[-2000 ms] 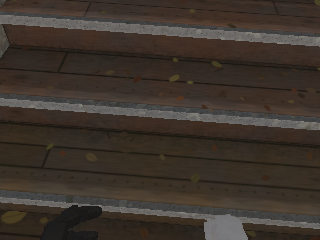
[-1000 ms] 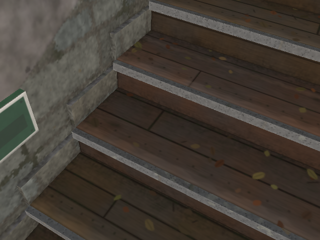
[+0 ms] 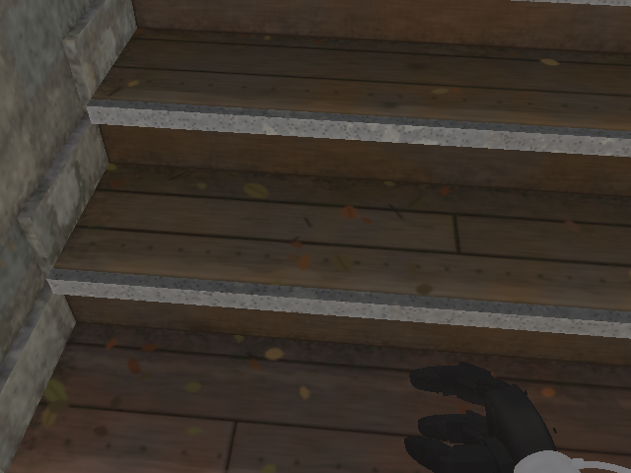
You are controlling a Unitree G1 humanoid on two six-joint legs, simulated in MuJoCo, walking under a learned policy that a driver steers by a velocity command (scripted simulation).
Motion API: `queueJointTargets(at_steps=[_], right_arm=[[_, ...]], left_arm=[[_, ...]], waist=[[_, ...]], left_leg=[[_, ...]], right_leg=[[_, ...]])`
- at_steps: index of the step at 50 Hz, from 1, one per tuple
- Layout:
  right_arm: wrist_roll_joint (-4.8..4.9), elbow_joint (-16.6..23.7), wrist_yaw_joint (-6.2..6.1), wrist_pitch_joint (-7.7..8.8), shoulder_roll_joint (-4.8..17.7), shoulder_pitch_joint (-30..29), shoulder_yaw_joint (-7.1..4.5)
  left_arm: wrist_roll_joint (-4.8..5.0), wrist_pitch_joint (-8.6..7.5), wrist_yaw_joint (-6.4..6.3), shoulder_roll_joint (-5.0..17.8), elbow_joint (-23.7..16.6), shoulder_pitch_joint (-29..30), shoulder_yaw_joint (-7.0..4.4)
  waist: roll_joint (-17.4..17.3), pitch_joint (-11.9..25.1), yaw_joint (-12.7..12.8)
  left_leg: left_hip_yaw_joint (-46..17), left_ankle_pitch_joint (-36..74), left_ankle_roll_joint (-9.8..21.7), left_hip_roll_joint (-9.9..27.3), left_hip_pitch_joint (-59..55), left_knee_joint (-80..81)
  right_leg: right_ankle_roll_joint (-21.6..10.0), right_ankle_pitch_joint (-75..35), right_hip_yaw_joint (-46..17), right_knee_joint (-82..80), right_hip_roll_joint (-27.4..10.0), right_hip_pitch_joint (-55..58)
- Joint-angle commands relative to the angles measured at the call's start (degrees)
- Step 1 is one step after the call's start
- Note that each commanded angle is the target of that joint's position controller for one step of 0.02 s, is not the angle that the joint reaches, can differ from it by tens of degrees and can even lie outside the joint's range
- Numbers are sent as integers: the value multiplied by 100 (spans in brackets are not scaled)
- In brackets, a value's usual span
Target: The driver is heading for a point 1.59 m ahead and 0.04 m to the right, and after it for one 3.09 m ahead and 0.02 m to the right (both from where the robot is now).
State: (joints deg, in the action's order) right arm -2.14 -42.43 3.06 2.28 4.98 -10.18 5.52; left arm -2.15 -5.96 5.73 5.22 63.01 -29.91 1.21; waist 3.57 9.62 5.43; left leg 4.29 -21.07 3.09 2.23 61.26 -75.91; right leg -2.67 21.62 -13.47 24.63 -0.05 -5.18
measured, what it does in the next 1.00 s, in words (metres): climbs: right foot 0.16 m higher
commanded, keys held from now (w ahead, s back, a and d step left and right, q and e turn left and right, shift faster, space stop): w+e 0.30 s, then w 0.42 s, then w+q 0.28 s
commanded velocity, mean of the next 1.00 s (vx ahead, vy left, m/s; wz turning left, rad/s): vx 0.50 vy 0.00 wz -0.24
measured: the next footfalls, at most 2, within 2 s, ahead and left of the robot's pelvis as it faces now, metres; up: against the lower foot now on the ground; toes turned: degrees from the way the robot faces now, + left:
right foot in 0.66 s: +0.47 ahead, -0.16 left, +0.31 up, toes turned -21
left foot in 1.18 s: +0.79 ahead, -0.01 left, +0.47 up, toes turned -4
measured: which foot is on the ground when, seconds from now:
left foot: down 0.00-0.70, up 0.72-1.00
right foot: down 0.00-0.00, up 0.02-0.64, down 0.66-1.00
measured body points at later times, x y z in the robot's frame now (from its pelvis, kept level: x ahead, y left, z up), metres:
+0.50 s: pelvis +0.24 +0.03 +0.15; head +0.24 +0.03 +0.60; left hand +0.49 +0.13 +0.05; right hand +0.06 -0.05 +0.01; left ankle +0.15 +0.13 -0.58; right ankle +0.33 -0.15 -0.28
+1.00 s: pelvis +0.51 -0.08 +0.30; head +0.51 -0.07 +0.75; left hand +0.48 +0.14 +0.13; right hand +0.62 -0.32 +0.18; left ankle +0.60 +0.05 -0.10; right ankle +0.44 -0.14 -0.43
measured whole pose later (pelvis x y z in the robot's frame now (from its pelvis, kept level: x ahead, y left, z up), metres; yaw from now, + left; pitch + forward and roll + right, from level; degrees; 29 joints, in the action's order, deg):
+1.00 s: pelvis +0.51 -0.08 +0.30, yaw -12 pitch +4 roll -3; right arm -0.2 -52.1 5.9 3.7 9.6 6.1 0.6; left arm -7.4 -2.2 3.1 9.3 67.9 -25.6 -0.2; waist -1.5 6.3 0.7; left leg -8.6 -6.6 15.6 -0.9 76.9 -125.8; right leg -3.7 22.4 10.9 31.6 2.3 -13.8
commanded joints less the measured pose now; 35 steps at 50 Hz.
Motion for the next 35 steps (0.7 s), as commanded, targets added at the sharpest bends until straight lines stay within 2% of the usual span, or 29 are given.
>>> queueJointTargets(at_steps=[1, 2, 3, 4, 5, 6, 7, 8, 9, 10, 12, 14, 15, 16, 19, 21, 23, 24, 25, 26, 27, 28, 29, 30, 31, 32, 33, 34, 35], right_arm=[[-55, -197, -121, 164, 1520, 2222, -599], [-227, -526, -188, 42, 1729, 3622, -628], [-256, -899, -271, 124, 1819, 3687, -678], [8, -964, -193, 235, 1806, 2809, -729], [105, -1016, -143, 241, 1149, 2312, -603], [73, -1168, -112, 210, 450, 2135, -461], [59, -1061, -177, 169, 27, 1739, -400], [5, -1193, -209, 160, -225, 1841, -374], [-63, -1232, -233, 155, -200, 1896, -411], [-204, -1307, -217, 208, -168, 1950, -431], [-337, -1270, -140, 281, 221, 2105, -567], [-342, -1264, -71, 367, 172, 2317, -489], [-353, -1469, -35, 410, 54, 2742, -421], [-384, -1707, -10, 421, 55, 3235, -379], [-570, -2140, 111, 367, 149, 4192, -268], [-649, -2427, 125, 381, 10, 4616, -140], [-717, -2547, 121, 409, -34, 4767, -101], [-745, -2637, 178, 429, -8, 4918, -79], [-757, -2765, 276, 419, -95, 5176, -39], [-685, -2779, 314, 417, -40, 5284, -46], [-484, -2564, 469, 365, 154, 4606, -95], [-292, -2551, 489, 388, 258, 4700, -124], [-170, -2467, 459, 474, 381, 4657, -122], [-138, -2631, 430, 568, 702, 4972, -179], [-120, -2689, 410, 637, 1010, 5197, -269], [-142, -2660, 404, 636, 1393, 5122, -428], [-131, -2637, 404, 605, 1635, 4890, -574], [-69, -2473, 383, 587, 1728, 4432, -690], [-406, -2337, 453, 680, 1027, 5124, -574]], left_arm=[[-164, -334, 18, 412, -519, -387, -243], [-108, -220, 115, 145, -343, -294, -219], [76, -101, 145, 529, -265, 516, -431], [122, -105, 72, 530, -121, 502, -500], [27, -51, -66, 457, -121, 462, -494], [10, -6, -113, 375, -234, 792, -463], [18, 111, -115, 195, -273, 940, -333], [108, 188, -146, 222, -366, 1240, -379], [203, 223, -121, 87, -406, 1319, -289], [184, 219, -99, 200, -530, 1518, -281], [249, 256, 36, 184, -563, 1683, -232], [133, 276, 110, 451, -664, 1999, -297], [181, 300, 85, 555, -794, 2313, -336], [129, 323, 73, 666, -883, 2499, -332], [166, 342, -170, 443, -1259, 3065, -195], [151, 425, -236, 318, -1491, 3565, -110], [162, 504, -268, 303, -1713, 3882, -65], [130, 574, -277, 366, -1933, 4294, -31], [142, 701, -305, 346, -2078, 4593, -29], [121, 818, -276, 342, -2111, 4605, -29], [46, 990, -142, 298, -2252, 4970, 23], [40, 1058, -61, 324, -2386, 5338, 28], [-19, 1005, 25, 263, -2342, 5146, 1], [62, 957, 69, 286, -2432, 5166, -34], [152, 917, 114, 282, -2437, 5084, -36], [123, 824, 100, 321, -2263, 4647, -39], [99, 776, 39, 335, -2142, 3959, -76], [6, 748, -49, 593, -1925, 3134, -195], [232, 711, -155, 967, -1593, 2236, -210]], waist=[[-1364, 2374, -1180], [-2269, 2513, -1675], [-1740, 446, -1814], [-1499, -536, -1238], [-768, -237, -864], [-42, -244, -657], [-261, -129, -438], [-272, -261, -384], [-630, -344, -338], [-327, -289, -243], [-449, -426, -363], [-593, -626, -395], [-762, -680, -506], [-736, -856, -612], [-584, -1064, -853], [-625, -978, -861], [-481, -1001, -875], [-308, -927, -947], [-390, -885, -956], [-590, -997, -902], [-641, -924, -651], [-744, -790, -719], [-926, -667, -489], [-1199, -542, -363], [-1389, -602, -309], [-1633, -676, -125], [-1901, -497, 124], [-1961, -98, 360], [-936, 1038, 110]], left_leg=[[-2844, 2431, 1680, 977, -6985, 2653], [-6001, 246, 2131, 2142, -7452, 4626], [-6060, -2824, 1416, 1843, -5807, 5287], [-5013, -3115, 1261, 1749, -4362, 5174], [-3919, -1909, 1157, 1790, -3887, 4951], [-2994, -895, 982, 1722, -3729, 4798], [-2668, -16, 908, 1780, -3540, 4919], [-2131, 410, 800, 1589, -3594, 5020], [-1672, 698, 803, 1398, -3630, 5199], [-1177, 963, 707, 1343, -3643, 5261], [-238, 821, 759, 1183, -3850, 5768], [79, 982, 954, 1189, -4080, 6146], [140, 950, 1075, 1204, -4303, 6219], [-49, 791, 1130, 1255, -4732, 6252], [-349, 792, 1155, 1560, -6099, 6392], [-279, 996, 1083, 1583, -6624, 6562], [-67, 1309, 1054, 1492, -6775, 6760], [44, 1481, 1074, 1460, -6728, 6892], [74, 1809, 1044, 1483, -6697, 6999], [168, 2454, 1066, 1522, -6709, 7050], [638, 3107, 968, 1634, -5823, 7584], [816, 3470, 966, 1440, -5260, 7668], [1064, 5057, 947, 1405, -4970, 7483], [1154, 7604, 956, 1450, -5237, 7094], [1119, 9105, 941, 1595, -6063, 6710], [941, 9911, 887, 1774, -6761, 6338], [884, 10325, 851, 1752, -7190, 5892], [838, 10314, 759, 1431, -6691, 5086], [198, 8607, 489, 1125, -4289, 3807]], right_leg=[[-509, -5615, -272, 2936, 30, -2999], [-388, -1104, -470, 5635, 806, -4395], [-377, -1889, -643, 7640, 498, -5575], [-324, -2242, -129, 8087, 134, -5681], [-406, -2410, -6, 8186, -13, -5154], [-518, -2547, 45, 7970, -180, -5011], [-618, -2586, 89, 8041, -368, -4918], [-786, -2427, 64, 7998, -352, -5179], [-968, -2287, 27, 8303, -297, -5515], [-965, -2301, 178, 8091, -363, -5673], [-900, -2225, 495, 8138, -357, -5892], [-835, -2165, 632, 8347, -371, -6228], [-977, -1870, 723, 8973, -367, -6645], [-1136, -1705, 643, 9485, -179, -7273], [-1481, -1585, 287, 9523, -137, -8954], [-1695, -1596, 518, 9472, -177, -9379], [-1646, -1716, 780, 9149, -294, -9517], [-1583, -1911, 984, 8366, -419, -9245], [-1479, -2222, 1018, 7722, -505, -9015], [-1337, -2354, 1236, 7434, -534, -8893], [-1292, -1656, 1832, 6827, -861, -7542], [-1194, -1087, 2179, 6595, -658, -6508], [-1020, -885, 2587, 6625, -382, -5403], [-978, -612, 2893, 6370, -41, -4904], [-861, 179, 2912, 5709, 129, -4808], [-798, 538, 2666, 4723, 254, -4572], [-781, 141, 2566, 3952, 329, -3915], [-856, -999, 2486, 3722, 484, -2645], [-1338, -2171, 832, 3668, 64, 447]])
Keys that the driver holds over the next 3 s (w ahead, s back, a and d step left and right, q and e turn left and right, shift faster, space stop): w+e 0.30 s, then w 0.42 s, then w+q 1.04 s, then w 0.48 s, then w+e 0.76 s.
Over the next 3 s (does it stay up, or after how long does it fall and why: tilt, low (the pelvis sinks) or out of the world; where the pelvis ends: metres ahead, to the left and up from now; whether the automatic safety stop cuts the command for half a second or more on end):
stays up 1.61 0.00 0.85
